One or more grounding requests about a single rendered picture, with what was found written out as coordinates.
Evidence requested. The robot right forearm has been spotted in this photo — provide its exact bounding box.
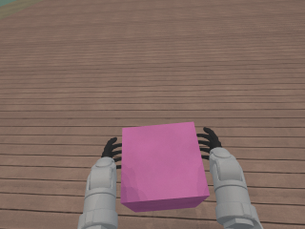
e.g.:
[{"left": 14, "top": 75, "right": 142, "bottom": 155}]
[{"left": 209, "top": 147, "right": 264, "bottom": 229}]

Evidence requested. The robot left hand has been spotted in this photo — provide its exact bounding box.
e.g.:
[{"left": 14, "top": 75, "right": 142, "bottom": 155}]
[{"left": 101, "top": 137, "right": 122, "bottom": 169}]

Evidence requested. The robot left forearm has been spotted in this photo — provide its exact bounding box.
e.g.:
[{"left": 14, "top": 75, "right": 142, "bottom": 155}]
[{"left": 77, "top": 156, "right": 118, "bottom": 229}]

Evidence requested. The carton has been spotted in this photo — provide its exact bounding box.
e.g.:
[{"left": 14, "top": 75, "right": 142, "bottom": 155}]
[{"left": 120, "top": 121, "right": 210, "bottom": 213}]

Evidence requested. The robot right hand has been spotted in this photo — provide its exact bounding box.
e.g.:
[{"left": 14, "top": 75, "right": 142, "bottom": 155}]
[{"left": 196, "top": 127, "right": 222, "bottom": 160}]

